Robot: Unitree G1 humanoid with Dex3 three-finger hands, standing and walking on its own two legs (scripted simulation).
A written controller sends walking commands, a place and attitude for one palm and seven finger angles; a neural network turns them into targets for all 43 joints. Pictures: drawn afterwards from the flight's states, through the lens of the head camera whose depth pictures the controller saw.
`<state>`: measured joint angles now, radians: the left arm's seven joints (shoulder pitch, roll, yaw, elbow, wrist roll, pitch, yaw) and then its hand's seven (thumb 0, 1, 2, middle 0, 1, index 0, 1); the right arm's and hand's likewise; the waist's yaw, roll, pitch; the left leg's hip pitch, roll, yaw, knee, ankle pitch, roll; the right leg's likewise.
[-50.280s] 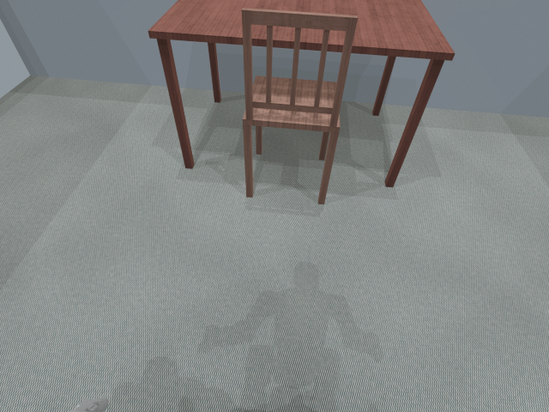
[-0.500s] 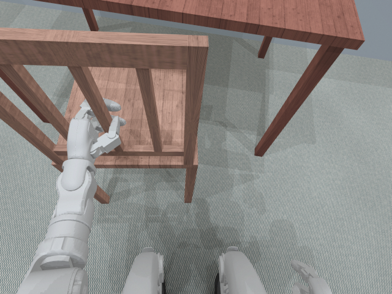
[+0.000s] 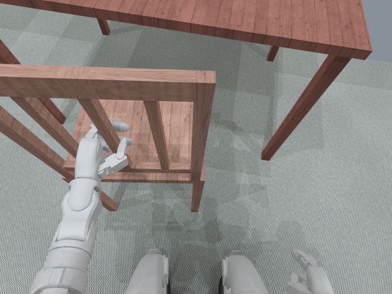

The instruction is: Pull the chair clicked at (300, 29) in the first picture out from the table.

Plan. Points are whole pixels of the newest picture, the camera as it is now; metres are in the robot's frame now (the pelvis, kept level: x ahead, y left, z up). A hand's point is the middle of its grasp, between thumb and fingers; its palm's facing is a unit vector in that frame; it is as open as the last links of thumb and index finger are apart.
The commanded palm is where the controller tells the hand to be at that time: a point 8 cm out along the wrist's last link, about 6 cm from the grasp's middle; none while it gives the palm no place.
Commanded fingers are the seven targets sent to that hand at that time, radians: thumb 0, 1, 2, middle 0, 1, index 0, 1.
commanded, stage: step backward, pulling the chair out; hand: left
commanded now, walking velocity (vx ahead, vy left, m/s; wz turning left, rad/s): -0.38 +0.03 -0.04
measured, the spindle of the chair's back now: (112, 138) +0.41 +0.17 +0.02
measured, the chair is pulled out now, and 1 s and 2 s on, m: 0.18 0.33 0.45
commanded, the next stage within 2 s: none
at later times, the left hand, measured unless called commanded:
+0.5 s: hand (132, 176) +0.33 +0.12 +0.02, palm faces -0.05 -0.99 -0.16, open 5.1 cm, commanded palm +0.31 +0.17 +0.02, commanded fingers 0.00 0.90 0.90 -0.50 -1.45 -0.50 -1.45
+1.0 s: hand (138, 232) +0.23 +0.10 +0.02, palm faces -0.11 -0.98 -0.17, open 5.1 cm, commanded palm +0.23 +0.15 +0.02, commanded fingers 0.00 0.90 0.90 -0.50 -1.45 -0.50 -1.45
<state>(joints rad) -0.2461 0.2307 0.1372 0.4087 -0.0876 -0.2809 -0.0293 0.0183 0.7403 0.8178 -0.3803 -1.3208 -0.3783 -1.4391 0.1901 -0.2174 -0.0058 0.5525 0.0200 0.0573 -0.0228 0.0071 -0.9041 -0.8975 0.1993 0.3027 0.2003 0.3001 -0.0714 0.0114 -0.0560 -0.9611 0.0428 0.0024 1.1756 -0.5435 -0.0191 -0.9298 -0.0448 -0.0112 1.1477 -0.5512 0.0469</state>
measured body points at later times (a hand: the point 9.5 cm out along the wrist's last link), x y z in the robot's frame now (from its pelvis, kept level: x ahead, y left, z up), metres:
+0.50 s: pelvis -0.02 +0.01 +0.08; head +0.07 +0.00 +0.53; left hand +0.33 +0.18 +0.03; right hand +0.06 -0.26 -0.04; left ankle +0.01 +0.12 -0.65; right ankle +0.00 -0.14 -0.65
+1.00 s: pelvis -0.09 +0.02 +0.08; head -0.05 +0.01 +0.53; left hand +0.23 +0.15 +0.03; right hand -0.01 -0.25 -0.04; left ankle +0.01 +0.12 -0.65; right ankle -0.03 -0.13 -0.64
